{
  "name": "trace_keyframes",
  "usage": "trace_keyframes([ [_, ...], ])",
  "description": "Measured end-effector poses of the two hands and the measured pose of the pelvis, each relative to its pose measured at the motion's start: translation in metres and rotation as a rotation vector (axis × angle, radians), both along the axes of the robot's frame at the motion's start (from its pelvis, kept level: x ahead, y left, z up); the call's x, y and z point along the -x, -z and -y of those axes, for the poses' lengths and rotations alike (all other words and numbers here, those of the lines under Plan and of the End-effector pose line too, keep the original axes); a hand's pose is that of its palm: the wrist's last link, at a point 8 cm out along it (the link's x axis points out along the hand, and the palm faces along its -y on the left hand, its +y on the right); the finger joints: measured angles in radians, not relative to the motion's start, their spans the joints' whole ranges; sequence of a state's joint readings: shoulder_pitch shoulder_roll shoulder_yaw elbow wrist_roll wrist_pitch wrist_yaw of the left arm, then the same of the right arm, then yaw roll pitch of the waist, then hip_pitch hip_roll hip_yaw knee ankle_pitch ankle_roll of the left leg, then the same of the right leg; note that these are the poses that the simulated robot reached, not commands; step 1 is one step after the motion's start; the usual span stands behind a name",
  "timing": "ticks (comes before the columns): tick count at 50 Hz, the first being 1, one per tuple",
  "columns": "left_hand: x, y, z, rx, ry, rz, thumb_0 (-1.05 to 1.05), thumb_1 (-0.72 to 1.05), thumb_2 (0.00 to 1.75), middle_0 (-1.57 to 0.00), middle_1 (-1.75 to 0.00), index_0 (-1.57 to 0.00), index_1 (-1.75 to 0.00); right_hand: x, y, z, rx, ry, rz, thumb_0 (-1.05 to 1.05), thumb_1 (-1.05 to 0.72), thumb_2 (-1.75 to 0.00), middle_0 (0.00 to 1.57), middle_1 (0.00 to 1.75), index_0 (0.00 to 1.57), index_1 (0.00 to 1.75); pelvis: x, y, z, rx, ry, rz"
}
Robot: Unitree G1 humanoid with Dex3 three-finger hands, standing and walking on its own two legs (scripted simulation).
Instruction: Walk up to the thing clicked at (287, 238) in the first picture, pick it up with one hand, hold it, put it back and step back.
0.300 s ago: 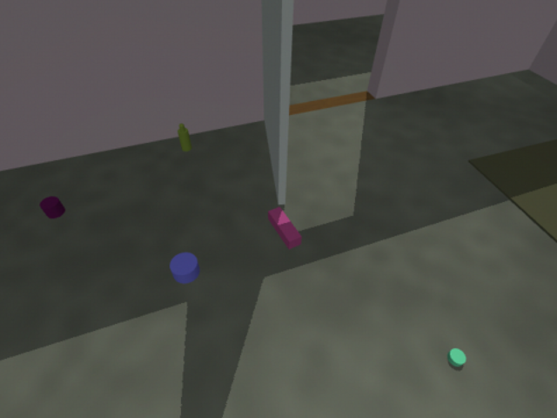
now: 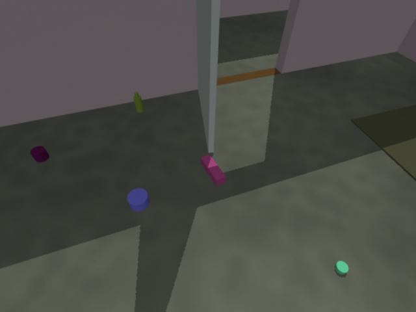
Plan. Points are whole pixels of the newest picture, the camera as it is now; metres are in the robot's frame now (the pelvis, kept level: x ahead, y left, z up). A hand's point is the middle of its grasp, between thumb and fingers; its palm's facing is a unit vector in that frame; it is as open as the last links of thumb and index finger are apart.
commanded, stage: stand
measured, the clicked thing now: (212, 169) +1.06 +0.01 -0.75
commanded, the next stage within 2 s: walk up in 0.82 s
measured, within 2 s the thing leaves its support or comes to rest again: neither
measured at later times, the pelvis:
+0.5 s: pelvis +0.01 +0.00 +0.00, yaw +0 degrees
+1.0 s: pelvis -0.01 -0.02 -0.01, yaw +10 degrees
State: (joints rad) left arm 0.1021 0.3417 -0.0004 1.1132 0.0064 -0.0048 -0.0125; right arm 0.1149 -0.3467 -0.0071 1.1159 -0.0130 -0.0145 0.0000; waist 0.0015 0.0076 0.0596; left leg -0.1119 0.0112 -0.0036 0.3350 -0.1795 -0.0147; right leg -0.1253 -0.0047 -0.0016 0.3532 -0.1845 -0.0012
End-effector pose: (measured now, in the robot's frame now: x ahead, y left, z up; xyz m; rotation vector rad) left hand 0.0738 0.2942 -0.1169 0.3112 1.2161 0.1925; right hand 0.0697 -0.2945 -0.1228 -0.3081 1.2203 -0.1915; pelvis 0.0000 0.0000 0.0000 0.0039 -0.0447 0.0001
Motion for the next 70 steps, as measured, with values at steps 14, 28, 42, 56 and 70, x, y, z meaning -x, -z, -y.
trace_keyframes([
  [14, 0.002, 0.001, -0.001, -0.001, -0.006, -0.016, 0.00, 0.91, 0.90, -0.21, -0.30, -0.20, -0.30, -0.004, 0.000, 0.000, 0.001, -0.006, -0.009, 0.00, -0.90, -0.89, 0.20, 0.30, 0.20, 0.30, -0.003, 0.000, 0.000, 0.001, -0.001, -0.005],
  [28, -0.003, 0.000, -0.001, -0.004, -0.003, -0.013, 0.00, 0.91, 0.90, -0.21, -0.30, -0.20, -0.30, -0.008, -0.001, 0.001, 0.004, -0.005, -0.005, 0.00, -0.90, -0.89, 0.20, 0.30, 0.20, 0.30, -0.007, -0.001, 0.000, 0.000, 0.001, -0.006],
  [42, -0.008, 0.000, -0.003, -0.001, -0.010, -0.004, 0.00, 0.91, 0.90, -0.21, -0.30, -0.21, -0.30, -0.008, -0.001, 0.001, 0.005, -0.004, -0.009, 0.00, -0.90, -0.89, 0.20, 0.30, 0.20, 0.30, -0.008, 0.000, 0.000, 0.001, -0.012, -0.010],
  [56, 0.030, -0.020, -0.003, -0.065, -0.207, 0.164, 0.00, 0.91, 0.90, -0.21, -0.30, -0.20, -0.30, -0.060, -0.006, 0.037, 0.087, -0.271, -0.042, 0.01, -0.90, -0.89, 0.21, 0.30, 0.20, 0.30, 0.008, 0.008, 0.033, -0.029, -0.282, -0.030],
  [70, 0.141, 0.022, -0.012, -0.041, -0.444, 0.104, 0.00, 0.90, 0.90, -0.21, -0.30, -0.21, -0.30, -0.164, -0.016, -0.032, 0.107, -0.579, 0.167, 0.00, -0.90, -0.89, 0.20, 0.30, 0.20, 0.30, 0.000, 0.036, 0.017, -0.041, -0.481, -0.026],
])
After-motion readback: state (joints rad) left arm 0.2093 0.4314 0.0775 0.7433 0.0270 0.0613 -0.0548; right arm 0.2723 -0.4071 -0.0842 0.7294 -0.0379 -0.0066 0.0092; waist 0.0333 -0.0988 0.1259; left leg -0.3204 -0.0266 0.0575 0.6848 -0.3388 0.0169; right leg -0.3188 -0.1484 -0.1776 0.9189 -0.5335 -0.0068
